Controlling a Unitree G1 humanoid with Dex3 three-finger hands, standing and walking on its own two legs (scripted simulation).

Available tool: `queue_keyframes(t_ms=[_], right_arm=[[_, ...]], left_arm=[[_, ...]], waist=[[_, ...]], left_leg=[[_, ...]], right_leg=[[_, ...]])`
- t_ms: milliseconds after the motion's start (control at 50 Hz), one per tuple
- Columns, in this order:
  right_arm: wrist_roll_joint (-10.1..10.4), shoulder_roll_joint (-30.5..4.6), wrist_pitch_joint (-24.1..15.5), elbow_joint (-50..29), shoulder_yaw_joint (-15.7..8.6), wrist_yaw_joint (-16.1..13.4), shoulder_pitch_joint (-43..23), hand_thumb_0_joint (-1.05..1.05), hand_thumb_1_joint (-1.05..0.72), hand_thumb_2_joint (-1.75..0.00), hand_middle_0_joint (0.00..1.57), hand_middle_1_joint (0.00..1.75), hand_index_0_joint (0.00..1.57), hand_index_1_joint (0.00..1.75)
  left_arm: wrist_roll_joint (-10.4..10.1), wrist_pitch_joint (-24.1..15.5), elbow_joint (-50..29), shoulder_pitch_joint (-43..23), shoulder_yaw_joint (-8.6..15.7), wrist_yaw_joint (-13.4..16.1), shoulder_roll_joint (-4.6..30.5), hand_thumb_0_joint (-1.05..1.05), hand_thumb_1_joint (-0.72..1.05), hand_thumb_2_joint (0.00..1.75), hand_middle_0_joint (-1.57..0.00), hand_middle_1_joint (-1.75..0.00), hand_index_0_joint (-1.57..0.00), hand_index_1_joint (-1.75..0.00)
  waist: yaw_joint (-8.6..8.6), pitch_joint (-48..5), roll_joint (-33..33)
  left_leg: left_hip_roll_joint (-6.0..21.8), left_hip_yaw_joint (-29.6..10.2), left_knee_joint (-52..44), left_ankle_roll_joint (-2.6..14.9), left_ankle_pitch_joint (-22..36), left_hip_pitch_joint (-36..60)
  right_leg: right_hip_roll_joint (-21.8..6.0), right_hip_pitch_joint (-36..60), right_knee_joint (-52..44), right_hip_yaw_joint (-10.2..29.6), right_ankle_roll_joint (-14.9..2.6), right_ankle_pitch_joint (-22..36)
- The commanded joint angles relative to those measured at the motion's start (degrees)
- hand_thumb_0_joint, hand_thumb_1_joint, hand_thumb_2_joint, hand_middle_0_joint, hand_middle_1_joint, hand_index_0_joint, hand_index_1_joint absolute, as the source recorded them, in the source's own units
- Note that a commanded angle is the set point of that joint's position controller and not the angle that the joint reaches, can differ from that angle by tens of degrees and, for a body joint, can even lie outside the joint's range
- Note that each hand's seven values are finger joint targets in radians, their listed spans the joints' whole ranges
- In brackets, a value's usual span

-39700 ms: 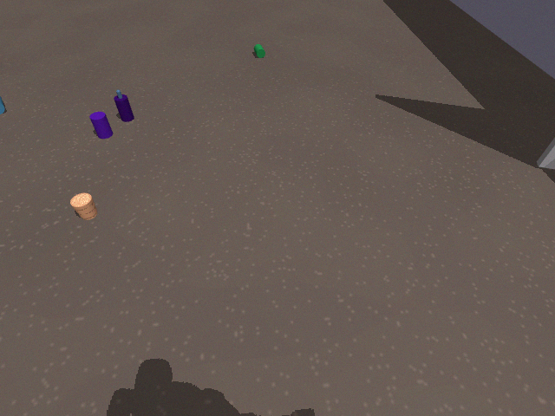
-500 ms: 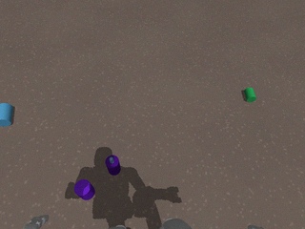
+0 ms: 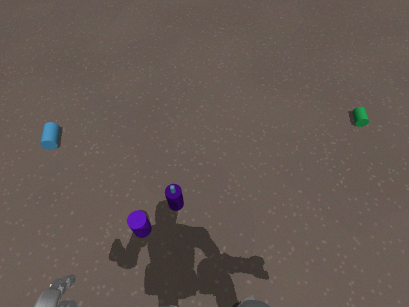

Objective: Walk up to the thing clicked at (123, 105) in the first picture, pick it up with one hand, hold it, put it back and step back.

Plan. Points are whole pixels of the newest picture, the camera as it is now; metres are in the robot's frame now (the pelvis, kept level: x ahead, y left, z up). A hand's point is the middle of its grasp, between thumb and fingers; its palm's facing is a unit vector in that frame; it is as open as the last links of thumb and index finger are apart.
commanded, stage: step back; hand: left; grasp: from the side
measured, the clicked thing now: (174, 195) +0.65 +0.15 -0.66
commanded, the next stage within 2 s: none
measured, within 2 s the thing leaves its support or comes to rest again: neither
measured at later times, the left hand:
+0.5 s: hand out of the picture -0.08 +0.27 -0.16, palm faces -0.09 -0.91 -0.40, open 7.4 cm
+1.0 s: hand out of the picture -0.20 +0.27 -0.14, palm faces -0.01 -0.94 -0.33, open 7.4 cm
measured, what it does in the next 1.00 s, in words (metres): walks backwards: left foot, then right foot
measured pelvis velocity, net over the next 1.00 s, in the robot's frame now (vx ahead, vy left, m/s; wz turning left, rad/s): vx -0.34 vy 0.01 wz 0.00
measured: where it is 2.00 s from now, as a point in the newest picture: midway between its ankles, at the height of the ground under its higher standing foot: outside the picture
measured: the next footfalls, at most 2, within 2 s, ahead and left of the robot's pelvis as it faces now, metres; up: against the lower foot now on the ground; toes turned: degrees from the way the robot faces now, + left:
left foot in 0.04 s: +0.00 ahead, +0.12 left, +0.00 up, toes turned -3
right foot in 0.48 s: -0.16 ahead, -0.13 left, +0.00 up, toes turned -3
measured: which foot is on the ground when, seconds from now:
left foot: up 0.00-0.02, down 0.04-0.52, up 0.54-0.82, down 0.84-1.00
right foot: down 0.00-0.08, up 0.10-0.46, down 0.48-0.86, up 0.88-1.00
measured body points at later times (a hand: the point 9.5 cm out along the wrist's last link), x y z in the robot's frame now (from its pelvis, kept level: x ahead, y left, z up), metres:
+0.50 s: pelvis -0.17 +0.00 -0.01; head -0.12 -0.01 +0.43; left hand -0.08 +0.32 -0.13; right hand -0.04 -0.32 -0.11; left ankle -0.04 +0.12 -0.72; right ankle -0.20 -0.13 -0.73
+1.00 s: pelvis -0.34 +0.01 +0.01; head -0.29 +0.04 +0.45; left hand -0.20 +0.31 -0.12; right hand -0.28 -0.30 -0.10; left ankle -0.31 +0.12 -0.72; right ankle -0.34 -0.14 -0.64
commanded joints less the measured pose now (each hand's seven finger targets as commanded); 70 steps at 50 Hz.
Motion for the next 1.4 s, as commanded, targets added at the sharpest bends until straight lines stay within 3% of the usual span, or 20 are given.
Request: queue_keyframes(t_ms=[0,40,80,160,280,380,460,500,520,580,780,820,860,880,940,1100,1180,1240,1300,1380], right_arm=[[-0.92,-7.35,-2.15,-2.15,-3.15,-0.20,7.00,0.00,-0.90,-0.90,0.20,0.30,0.20,0.30],[-2.00,-12.42,-2.49,-2.75,-4.66,-0.24,5.61,0.00,-0.90,-0.90,0.20,0.30,0.20,0.30],[-2.05,-19.98,-2.38,-5.32,-5.73,0.41,0.29,0.00,-0.90,-0.90,0.20,0.30,0.20,0.30],[-2.12,-10.57,-2.76,-6.49,-3.25,-0.54,-6.81,0.00,-0.90,-0.90,0.20,0.30,0.20,0.30],[-1.16,-10.29,-2.59,-6.81,-3.86,-0.90,-0.82,0.00,-0.90,-0.90,0.20,0.30,0.20,0.30],[-1.51,-12.29,-1.53,-8.07,-4.22,-0.31,-2.60,0.00,-0.90,-0.90,0.20,0.30,0.20,0.30],[-0.18,-11.27,-0.25,-9.13,-3.89,0.04,-6.09,0.00,-0.90,-0.90,0.20,0.30,0.20,0.30],[-0.06,-8.56,-0.26,-10.29,-3.63,-0.99,-7.10,0.00,-0.90,-0.90,0.20,0.30,0.20,0.30],[-0.16,-11.06,-0.20,-8.99,-4.53,-1.14,-5.64,0.00,-0.90,-0.90,0.20,0.30,0.20,0.30],[0.41,-8.86,-0.61,-5.42,-3.40,-0.35,-0.11,0.00,-0.90,-0.90,0.20,0.30,0.20,0.30],[-1.16,-6.53,-2.76,-3.73,-2.61,-0.86,5.91,0.00,-0.90,-0.90,0.20,0.30,0.20,0.30],[-2.02,-9.45,-2.75,-2.85,-3.91,-0.98,7.93,0.00,-0.90,-0.90,0.20,0.30,0.20,0.30],[-2.06,-21.23,-2.34,-5.46,-5.72,-0.54,2.92,0.00,-0.90,-0.90,0.20,0.30,0.20,0.30],[-2.13,-19.45,-2.89,-5.80,-5.55,-0.96,-0.41,0.00,-0.90,-0.90,0.20,0.30,0.20,0.30],[-2.40,-11.60,-3.02,-6.75,-3.17,-1.59,-4.88,0.00,-0.90,-0.90,0.20,0.30,0.20,0.30],[-2.13,-11.93,-2.79,-5.37,-4.04,-0.22,1.00,0.00,-0.90,-0.90,0.20,0.30,0.20,0.30],[-2.05,-11.68,-1.13,-5.35,-3.96,0.43,-2.88,0.00,-0.90,-0.90,0.20,0.30,0.20,0.30],[-1.43,-8.92,-1.98,-6.82,-3.10,-0.35,-6.46,0.00,-0.90,-0.90,0.20,0.30,0.20,0.30],[-0.47,-9.04,-2.69,-2.73,-3.18,0.74,-2.88,0.00,-0.90,-0.90,0.20,0.30,0.20,0.30],[-1.08,-7.95,-3.49,-2.28,-2.24,1.00,-2.07,0.00,-0.90,-0.90,0.20,0.30,0.20,0.30]], left_arm=[[-1.01,0.15,-4.35,-0.34,4.08,0.71,15.59,0.00,0.90,0.90,-0.20,-0.30,-0.20,-0.30],[-1.45,0.70,-5.26,0.89,3.12,0.32,12.29,0.00,0.90,0.90,-0.20,-0.30,-0.20,-0.30],[-0.88,0.53,-5.34,-3.54,4.40,1.47,13.63,0.00,0.90,0.90,-0.20,-0.30,-0.20,-0.30],[-2.03,0.93,-1.62,4.69,4.15,0.69,12.38,0.00,0.90,0.90,-0.20,-0.30,-0.20,-0.30],[-0.98,-0.09,-1.99,4.45,3.86,0.51,11.67,0.00,0.90,0.90,-0.20,-0.30,-0.20,-0.30],[-1.03,-0.63,-0.09,7.89,3.84,-0.13,11.76,0.00,0.90,0.90,-0.20,-0.30,-0.20,-0.30],[0.28,-0.72,4.11,15.32,4.82,-0.66,14.52,0.00,0.90,0.90,-0.20,-0.30,-0.20,-0.30],[1.02,-0.54,-0.61,6.80,7.06,-0.76,25.00,0.00,0.90,0.90,-0.20,-0.30,-0.20,-0.30],[0.79,-0.79,-2.47,1.71,6.73,-0.32,24.07,0.00,0.90,0.90,-0.20,-0.30,-0.20,-0.30],[0.72,-1.18,-3.12,-3.36,4.81,0.10,15.64,0.00,0.90,0.90,-0.20,-0.30,-0.20,-0.30],[-0.27,0.92,-4.27,3.20,4.38,0.78,14.85,0.00,0.90,0.90,-0.20,-0.30,-0.20,-0.30],[-0.69,1.69,-5.37,2.66,3.19,0.31,12.15,0.00,0.90,0.90,-0.20,-0.30,-0.20,-0.30],[-0.94,1.67,-6.46,-2.30,3.80,0.98,13.06,0.00,0.90,0.90,-0.20,-0.30,-0.20,-0.30],[-0.66,1.79,-5.55,-3.16,4.32,1.10,15.07,0.00,0.90,0.90,-0.20,-0.30,-0.20,-0.30],[-1.75,2.14,-2.65,2.77,4.07,0.35,13.02,0.00,0.90,0.90,-0.20,-0.30,-0.20,-0.30],[-0.39,-0.97,-0.45,3.50,2.96,-0.88,12.48,0.00,0.90,0.90,-0.20,-0.30,-0.20,-0.30],[0.19,-2.66,8.05,13.10,3.71,-0.71,12.55,0.00,0.90,0.90,-0.20,-0.30,-0.20,-0.30],[1.65,-2.68,3.70,4.62,5.85,-0.49,23.53,0.00,0.90,0.90,-0.20,-0.30,-0.20,-0.30],[0.78,-3.64,2.96,-1.59,3.62,-0.46,15.06,0.00,0.90,0.90,-0.20,-0.30,-0.20,-0.30],[1.01,-4.22,4.64,5.34,4.33,-1.00,16.73,0.00,0.90,0.90,-0.20,-0.30,-0.20,-0.30]], waist=[[-0.69,-16.67,-12.13],[-0.37,-16.00,1.44],[-3.55,-11.46,12.88],[3.12,-8.23,5.12],[-1.21,-11.78,5.96],[-1.11,-14.91,10.38],[2.46,-14.54,2.75],[4.47,-7.98,-19.13],[2.39,-3.79,-17.62],[-1.72,-5.08,-9.57],[1.47,-15.85,-12.86],[0.94,-16.51,-5.64],[-2.07,-13.27,13.00],[-1.19,-9.93,11.01],[3.54,-8.93,3.24],[-2.57,-14.61,10.42],[2.30,-13.94,6.39],[4.81,-5.09,-13.14],[-0.01,-1.04,-7.26],[3.43,-3.93,-12.21]], left_leg=[[0.97,6.21,-22.82,1.35,13.96,5.39],[11.93,-10.05,-27.25,5.01,26.13,10.78],[26.44,-28.17,-31.58,18.72,29.90,-0.95],[14.58,-6.82,-26.04,10.23,36.44,5.14],[17.70,-7.02,-21.72,16.28,40.71,15.24],[16.72,-6.45,-21.35,13.87,30.54,11.60],[11.29,-3.02,-14.64,6.49,12.88,-4.67],[-2.27,-0.60,10.45,0.35,-6.33,-11.43],[0.65,-4.27,17.20,0.21,-4.64,-7.01],[-4.73,-3.56,20.03,1.09,3.30,-8.45],[0.45,6.44,-22.86,0.63,10.04,-0.11],[6.26,-1.78,-28.16,2.92,21.77,9.43],[26.37,-26.73,-29.99,17.34,32.74,0.76],[27.85,-27.79,-30.90,18.89,31.33,-4.24],[16.43,-7.12,-23.91,12.64,42.76,2.30],[15.46,-7.34,-25.94,13.93,8.25,14.89],[11.97,-1.12,-15.66,9.08,7.25,-0.25],[3.21,-3.47,1.34,0.29,-4.64,-10.57],[0.83,-0.85,3.21,0.56,5.99,-6.69],[1.56,1.27,-3.70,-0.01,3.80,-8.32]], right_leg=[[-10.34,14.11,0.70,10.56,-8.76,21.23],[-2.53,1.36,8.87,7.41,-3.29,3.13],[7.19,-3.56,29.22,11.16,-0.50,-26.47],[8.46,-9.68,38.32,13.82,-1.62,-14.20],[5.92,-8.62,27.24,9.62,2.66,-16.80],[3.10,1.78,6.93,3.90,1.45,-13.70],[-0.50,13.21,-10.41,9.24,-3.39,-6.63],[-22.15,-4.18,-21.00,35.55,-16.83,-13.60],[-23.51,-13.47,-23.21,36.50,-17.44,-16.25],[-9.75,-4.26,-14.14,13.47,-9.51,2.07],[-10.15,18.43,2.30,9.98,-8.82,22.81],[-6.97,5.87,6.94,8.78,-4.82,9.82],[4.93,-4.64,26.40,7.67,-0.51,-25.49],[3.80,-2.81,34.05,12.99,-0.64,-23.80],[7.37,-7.88,40.20,14.41,-1.08,-15.99],[3.00,-3.11,9.21,4.70,1.86,-17.64],[3.32,16.28,-16.90,2.73,-2.25,-8.20],[-21.53,-3.50,-24.10,37.56,-14.95,-35.61],[-9.21,-1.28,-19.20,16.64,-8.80,-16.53],[-9.40,7.10,-18.00,16.54,-8.32,-17.94]])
